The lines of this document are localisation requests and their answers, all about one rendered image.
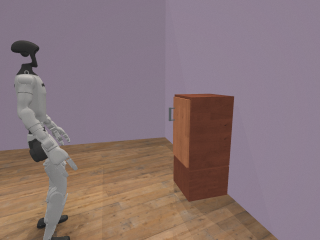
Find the right robot hand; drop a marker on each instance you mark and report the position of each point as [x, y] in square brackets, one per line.
[57, 157]

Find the humanoid robot head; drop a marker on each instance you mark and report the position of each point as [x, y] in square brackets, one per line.
[26, 48]

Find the handle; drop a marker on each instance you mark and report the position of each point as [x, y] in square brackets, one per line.
[170, 114]

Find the cupboard door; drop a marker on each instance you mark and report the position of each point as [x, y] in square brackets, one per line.
[181, 129]

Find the left robot forearm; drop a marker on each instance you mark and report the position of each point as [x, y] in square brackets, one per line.
[49, 123]

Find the right robot forearm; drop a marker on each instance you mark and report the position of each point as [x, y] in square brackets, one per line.
[33, 125]

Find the left robot hand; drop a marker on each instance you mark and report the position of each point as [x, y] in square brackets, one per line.
[57, 132]

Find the right robot thigh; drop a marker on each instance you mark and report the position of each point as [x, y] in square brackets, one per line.
[38, 153]

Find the right robot upper arm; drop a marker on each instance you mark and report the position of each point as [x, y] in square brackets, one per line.
[25, 84]

